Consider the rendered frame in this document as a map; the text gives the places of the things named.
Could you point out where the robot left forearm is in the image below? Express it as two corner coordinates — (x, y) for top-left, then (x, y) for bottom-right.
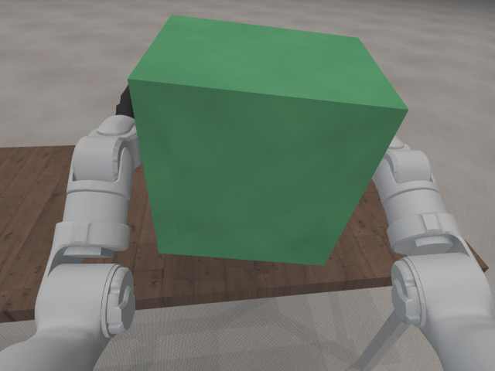
(35, 115), (142, 328)

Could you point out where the right robot upper arm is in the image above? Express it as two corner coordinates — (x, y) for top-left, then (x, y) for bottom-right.
(391, 252), (495, 371)

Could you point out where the left robot upper arm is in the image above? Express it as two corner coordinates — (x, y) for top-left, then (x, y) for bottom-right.
(0, 264), (135, 371)

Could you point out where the robot right forearm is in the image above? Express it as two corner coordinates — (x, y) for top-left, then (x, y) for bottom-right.
(372, 135), (493, 315)

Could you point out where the carton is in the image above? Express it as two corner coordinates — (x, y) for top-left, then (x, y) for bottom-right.
(128, 15), (408, 266)

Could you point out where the left robot hand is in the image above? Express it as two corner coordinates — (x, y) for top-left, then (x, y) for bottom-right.
(116, 86), (135, 119)

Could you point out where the table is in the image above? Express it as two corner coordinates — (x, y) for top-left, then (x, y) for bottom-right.
(0, 145), (488, 371)

